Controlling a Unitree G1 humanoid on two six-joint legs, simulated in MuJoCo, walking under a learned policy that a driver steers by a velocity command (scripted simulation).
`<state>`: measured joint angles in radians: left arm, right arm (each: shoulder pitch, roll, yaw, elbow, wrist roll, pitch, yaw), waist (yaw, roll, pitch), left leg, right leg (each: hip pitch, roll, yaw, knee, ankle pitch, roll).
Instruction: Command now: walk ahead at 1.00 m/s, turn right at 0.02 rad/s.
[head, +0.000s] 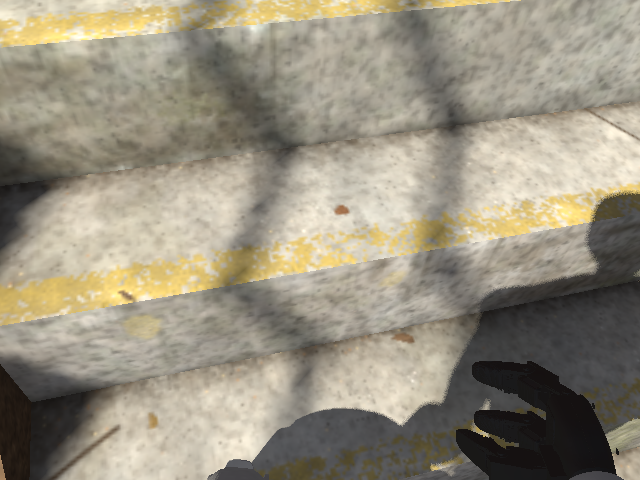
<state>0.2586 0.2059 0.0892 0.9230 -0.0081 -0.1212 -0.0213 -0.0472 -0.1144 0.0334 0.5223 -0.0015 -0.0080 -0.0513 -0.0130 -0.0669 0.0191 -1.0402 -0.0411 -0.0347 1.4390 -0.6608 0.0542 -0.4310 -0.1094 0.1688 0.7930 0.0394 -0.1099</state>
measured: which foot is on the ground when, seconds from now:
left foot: down 0.00-0.52, up 0.54-0.94, down 0.96-1.00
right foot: up 0.00-0.54, down 0.56-0.96, up 0.98-1.00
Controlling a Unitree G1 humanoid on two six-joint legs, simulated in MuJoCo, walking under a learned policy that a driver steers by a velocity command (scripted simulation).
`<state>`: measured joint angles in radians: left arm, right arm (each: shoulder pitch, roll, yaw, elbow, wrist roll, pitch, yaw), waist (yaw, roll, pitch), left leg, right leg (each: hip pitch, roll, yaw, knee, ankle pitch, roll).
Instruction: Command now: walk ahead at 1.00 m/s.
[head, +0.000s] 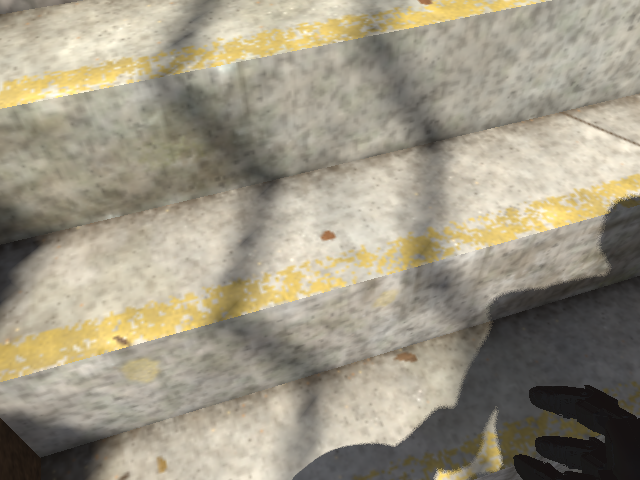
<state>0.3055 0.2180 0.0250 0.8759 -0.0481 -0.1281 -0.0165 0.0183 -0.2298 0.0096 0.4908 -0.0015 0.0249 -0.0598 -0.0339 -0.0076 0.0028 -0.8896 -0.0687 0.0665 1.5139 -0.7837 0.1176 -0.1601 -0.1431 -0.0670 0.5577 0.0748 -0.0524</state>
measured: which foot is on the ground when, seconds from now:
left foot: down 0.00-0.70, up 0.72-1.00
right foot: up 0.00-0.66, down 0.68-1.00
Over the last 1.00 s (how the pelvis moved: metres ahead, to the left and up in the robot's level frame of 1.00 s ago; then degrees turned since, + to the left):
0.01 0.00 -0.01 -2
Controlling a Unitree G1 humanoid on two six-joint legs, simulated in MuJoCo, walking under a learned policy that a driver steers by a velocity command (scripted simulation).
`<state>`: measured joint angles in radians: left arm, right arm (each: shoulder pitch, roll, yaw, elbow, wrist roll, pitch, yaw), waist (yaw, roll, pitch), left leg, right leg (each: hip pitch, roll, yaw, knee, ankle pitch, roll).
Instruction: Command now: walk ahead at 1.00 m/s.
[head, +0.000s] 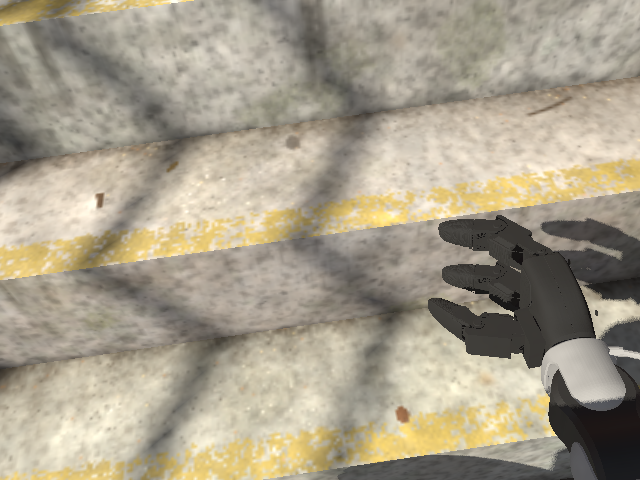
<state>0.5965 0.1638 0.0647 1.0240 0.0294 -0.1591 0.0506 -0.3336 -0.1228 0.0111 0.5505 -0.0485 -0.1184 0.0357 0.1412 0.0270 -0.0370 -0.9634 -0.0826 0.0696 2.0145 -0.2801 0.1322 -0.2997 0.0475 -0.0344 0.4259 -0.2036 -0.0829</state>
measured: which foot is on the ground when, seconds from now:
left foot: up 0.00-0.32, down 0.34-0.74, up 0.76-1.00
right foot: down 0.00-0.26, up 0.28-0.70, down 0.72-1.00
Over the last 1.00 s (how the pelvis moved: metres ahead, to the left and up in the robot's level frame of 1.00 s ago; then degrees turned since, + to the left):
0.45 -0.16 0.39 1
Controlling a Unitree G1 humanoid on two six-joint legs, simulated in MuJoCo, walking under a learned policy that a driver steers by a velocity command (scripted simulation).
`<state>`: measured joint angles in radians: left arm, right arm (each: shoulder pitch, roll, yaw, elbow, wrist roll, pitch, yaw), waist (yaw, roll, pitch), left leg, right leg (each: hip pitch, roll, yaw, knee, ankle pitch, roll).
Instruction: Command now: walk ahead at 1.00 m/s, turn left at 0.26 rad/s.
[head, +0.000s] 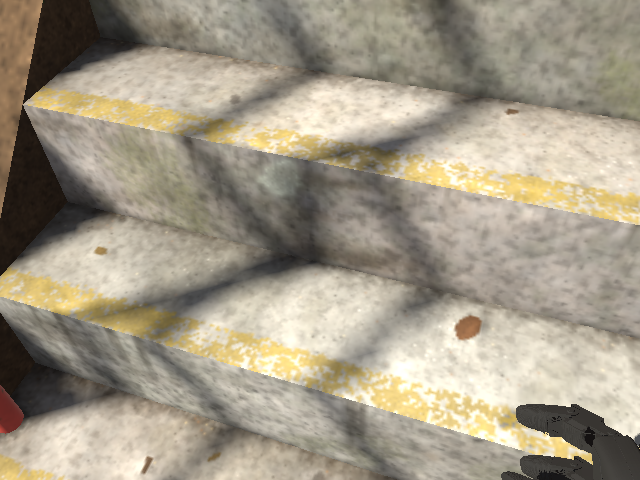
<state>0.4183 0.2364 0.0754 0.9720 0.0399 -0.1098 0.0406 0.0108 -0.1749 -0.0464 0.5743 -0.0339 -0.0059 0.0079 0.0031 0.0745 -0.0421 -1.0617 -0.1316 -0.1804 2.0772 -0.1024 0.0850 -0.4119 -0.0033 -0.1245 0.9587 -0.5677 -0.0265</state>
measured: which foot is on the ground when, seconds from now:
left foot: up 0.00-0.28, down 0.30-0.78, up 0.80-1.00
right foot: down 0.00-0.32, up 0.34-0.76, down 0.78-1.00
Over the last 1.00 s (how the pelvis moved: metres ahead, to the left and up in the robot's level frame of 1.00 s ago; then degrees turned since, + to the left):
0.41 -0.10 0.37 34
